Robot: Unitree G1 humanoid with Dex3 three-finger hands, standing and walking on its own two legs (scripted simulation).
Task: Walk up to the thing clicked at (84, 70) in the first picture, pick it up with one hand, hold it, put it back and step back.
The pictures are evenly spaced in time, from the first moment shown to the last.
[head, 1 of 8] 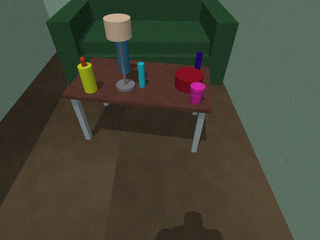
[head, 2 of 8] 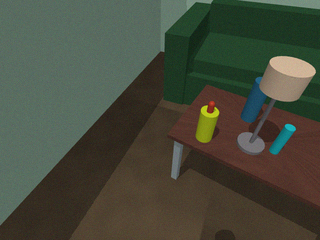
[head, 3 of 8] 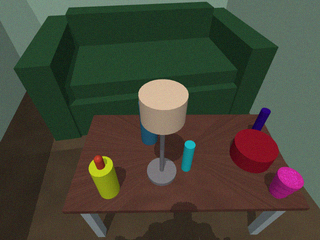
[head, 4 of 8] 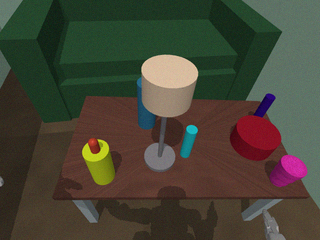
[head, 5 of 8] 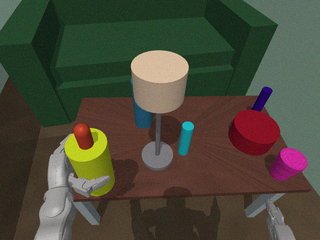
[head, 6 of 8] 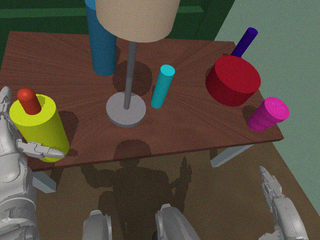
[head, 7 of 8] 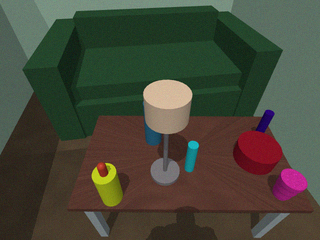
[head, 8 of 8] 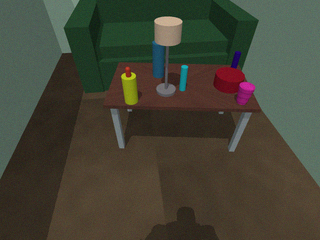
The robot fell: no
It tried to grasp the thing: yes
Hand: left
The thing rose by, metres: 0.24
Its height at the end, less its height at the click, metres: +0.00
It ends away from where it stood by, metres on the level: 0.04
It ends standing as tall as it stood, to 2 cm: yes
